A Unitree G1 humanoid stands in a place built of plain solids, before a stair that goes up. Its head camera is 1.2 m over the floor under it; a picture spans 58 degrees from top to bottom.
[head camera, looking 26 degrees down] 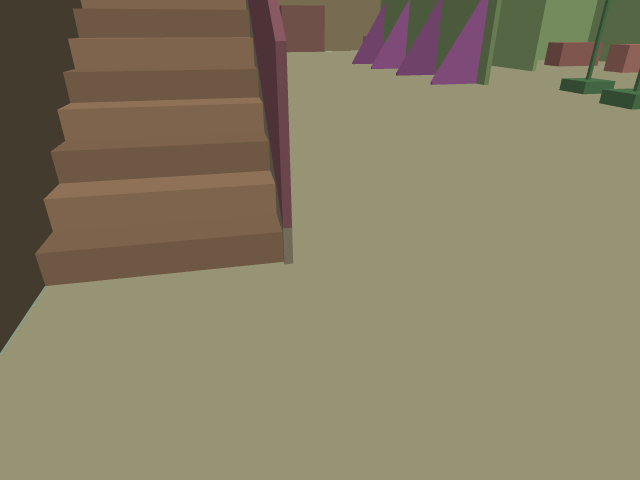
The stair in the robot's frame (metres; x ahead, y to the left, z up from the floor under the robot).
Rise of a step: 0.19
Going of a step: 0.27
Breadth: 1.25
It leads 12 degrees to the left of straight ahead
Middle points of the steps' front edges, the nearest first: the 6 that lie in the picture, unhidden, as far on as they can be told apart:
2.04 0.82 0.19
2.31 0.87 0.38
2.57 0.93 0.57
2.83 0.99 0.76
3.10 1.04 0.95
3.36 1.10 1.14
